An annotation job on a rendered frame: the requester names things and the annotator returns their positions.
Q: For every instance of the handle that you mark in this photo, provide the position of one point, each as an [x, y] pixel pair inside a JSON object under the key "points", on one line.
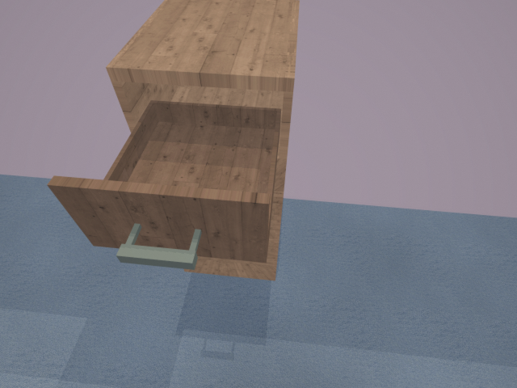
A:
{"points": [[158, 256]]}

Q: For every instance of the drawer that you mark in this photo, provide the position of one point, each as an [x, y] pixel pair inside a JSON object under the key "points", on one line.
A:
{"points": [[185, 166]]}

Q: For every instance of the cabinet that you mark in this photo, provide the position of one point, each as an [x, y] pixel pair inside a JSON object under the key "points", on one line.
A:
{"points": [[225, 52]]}

